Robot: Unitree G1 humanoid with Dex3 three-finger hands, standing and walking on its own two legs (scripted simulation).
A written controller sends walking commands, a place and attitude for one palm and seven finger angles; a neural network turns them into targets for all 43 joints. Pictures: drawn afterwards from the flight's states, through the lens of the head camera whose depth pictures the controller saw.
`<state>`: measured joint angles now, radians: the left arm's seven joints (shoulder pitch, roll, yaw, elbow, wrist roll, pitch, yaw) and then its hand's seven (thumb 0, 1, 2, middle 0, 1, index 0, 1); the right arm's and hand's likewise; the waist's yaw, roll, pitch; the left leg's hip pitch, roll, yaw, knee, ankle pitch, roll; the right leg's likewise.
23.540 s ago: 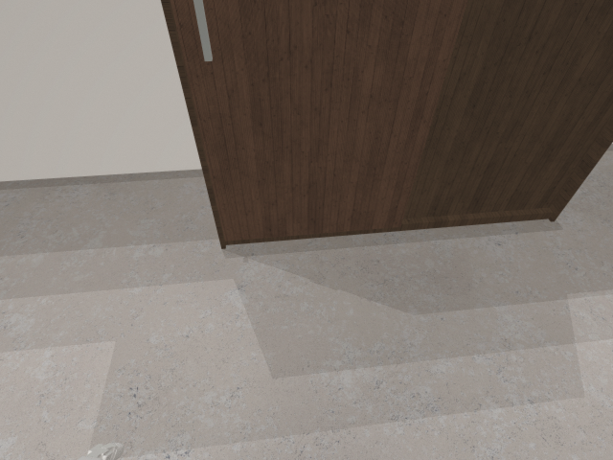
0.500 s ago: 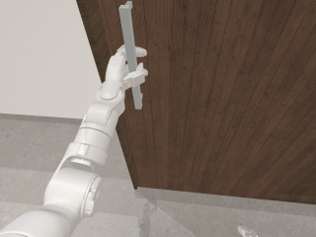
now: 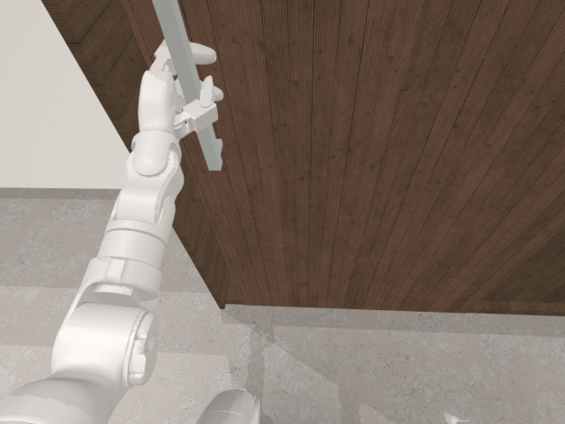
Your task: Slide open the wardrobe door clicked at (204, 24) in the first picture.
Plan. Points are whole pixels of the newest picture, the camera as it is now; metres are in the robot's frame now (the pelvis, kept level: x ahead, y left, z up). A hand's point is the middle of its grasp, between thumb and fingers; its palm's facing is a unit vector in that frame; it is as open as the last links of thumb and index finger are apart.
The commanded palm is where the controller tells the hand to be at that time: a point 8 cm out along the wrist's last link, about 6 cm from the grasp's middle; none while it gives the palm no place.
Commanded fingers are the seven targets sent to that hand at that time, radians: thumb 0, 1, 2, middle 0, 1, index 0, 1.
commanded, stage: step sideways, sliding the door along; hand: left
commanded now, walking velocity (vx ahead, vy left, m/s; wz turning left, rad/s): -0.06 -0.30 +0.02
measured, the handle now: (195, 81) +0.50 +0.14 +0.20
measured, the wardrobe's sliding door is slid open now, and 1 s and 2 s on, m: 0.08 0.22 0.58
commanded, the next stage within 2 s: none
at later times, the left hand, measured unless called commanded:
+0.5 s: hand (241, 108) +0.46 +0.08 +0.19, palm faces +0.29 -0.96 -0.05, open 5.9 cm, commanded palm +0.43 +0.05 +0.19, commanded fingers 0.00 0.90 0.90 -0.45 -1.40 -0.45 -1.40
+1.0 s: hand (330, 106) +0.46 -0.04 +0.19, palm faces +0.45 -0.89 -0.07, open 6.5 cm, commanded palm +0.43 -0.07 +0.18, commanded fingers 0.00 0.90 0.90 -0.45 -1.40 -0.45 -1.40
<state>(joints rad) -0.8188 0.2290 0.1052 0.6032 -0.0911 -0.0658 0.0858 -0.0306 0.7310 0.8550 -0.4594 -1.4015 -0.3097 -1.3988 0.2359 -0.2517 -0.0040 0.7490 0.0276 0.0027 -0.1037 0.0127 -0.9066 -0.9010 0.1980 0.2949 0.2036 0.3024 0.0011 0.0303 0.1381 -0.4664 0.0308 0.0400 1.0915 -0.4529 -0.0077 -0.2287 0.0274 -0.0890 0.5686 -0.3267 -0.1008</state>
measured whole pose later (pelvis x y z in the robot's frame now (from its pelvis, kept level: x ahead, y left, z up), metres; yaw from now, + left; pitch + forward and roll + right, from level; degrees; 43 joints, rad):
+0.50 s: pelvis +0.02 -0.14 -0.02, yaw +3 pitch -3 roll -3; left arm -0.86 0.27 0.09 0.46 -0.13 -0.05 0.12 -0.05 0.80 0.84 -0.46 -1.40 -0.19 -1.40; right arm 0.13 -0.15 0.02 0.64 0.06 -0.07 -0.03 0.01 -0.90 -0.90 0.20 0.30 0.21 0.30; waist 0.14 0.05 0.23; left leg -0.30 0.32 0.00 0.64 -0.28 -0.15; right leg -0.34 -0.09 -0.05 0.69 -0.26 0.04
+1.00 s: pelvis +0.09 -0.30 -0.02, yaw +6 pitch -4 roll -2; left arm -0.64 0.28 0.18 0.18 -0.12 -0.05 0.14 -0.04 0.76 0.87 -0.46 -1.40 -0.13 -1.31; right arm 0.10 -0.19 -0.02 0.58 0.06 -0.13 0.01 0.01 -0.90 -0.90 0.20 0.30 0.20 0.30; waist 0.15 0.08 0.28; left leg -0.20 0.34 0.05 0.64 -0.32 -0.13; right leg -0.30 -0.01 -0.06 0.65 -0.27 0.03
